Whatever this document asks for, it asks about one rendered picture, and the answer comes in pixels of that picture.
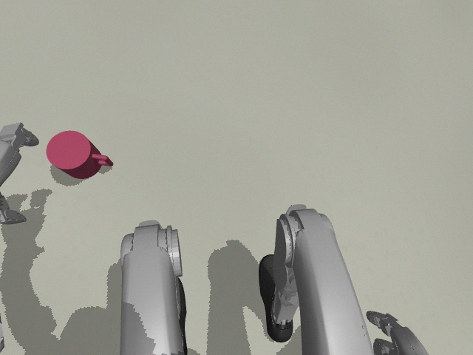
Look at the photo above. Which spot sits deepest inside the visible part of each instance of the left robot hand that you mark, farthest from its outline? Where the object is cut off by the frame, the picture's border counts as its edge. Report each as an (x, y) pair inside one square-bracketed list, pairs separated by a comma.
[(11, 138)]

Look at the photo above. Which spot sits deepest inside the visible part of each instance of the right robot hand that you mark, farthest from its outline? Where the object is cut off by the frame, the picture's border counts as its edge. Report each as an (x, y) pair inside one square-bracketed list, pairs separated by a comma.
[(404, 342)]

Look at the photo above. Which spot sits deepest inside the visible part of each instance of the right robot foot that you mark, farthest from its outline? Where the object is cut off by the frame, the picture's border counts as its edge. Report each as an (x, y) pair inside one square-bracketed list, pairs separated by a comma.
[(277, 332)]

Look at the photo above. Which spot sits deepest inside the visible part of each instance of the mug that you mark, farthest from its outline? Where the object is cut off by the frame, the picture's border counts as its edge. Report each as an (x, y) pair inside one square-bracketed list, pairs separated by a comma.
[(73, 153)]

